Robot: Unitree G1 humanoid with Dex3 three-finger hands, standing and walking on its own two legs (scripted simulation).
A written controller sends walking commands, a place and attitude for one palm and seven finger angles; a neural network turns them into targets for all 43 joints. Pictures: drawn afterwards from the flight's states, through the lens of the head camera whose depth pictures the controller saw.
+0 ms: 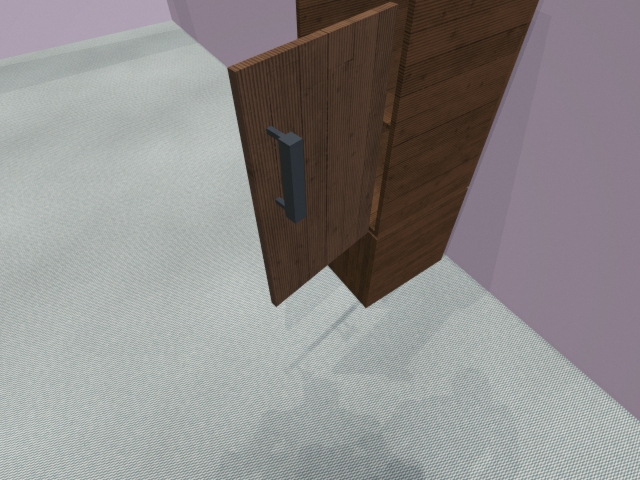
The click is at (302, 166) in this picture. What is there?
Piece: cupboard door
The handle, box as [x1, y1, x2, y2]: [266, 126, 305, 223]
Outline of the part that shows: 269,126 266,128 267,133 278,140 284,193 283,200 278,197 275,199 275,201 285,210 286,216 295,223 305,216 302,138 291,132 285,135 275,128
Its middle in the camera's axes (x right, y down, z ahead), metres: -0.06 -0.11 +0.65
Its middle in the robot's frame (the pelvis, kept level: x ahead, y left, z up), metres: +0.57 +0.09 +0.05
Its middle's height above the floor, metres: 0.83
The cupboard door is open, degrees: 100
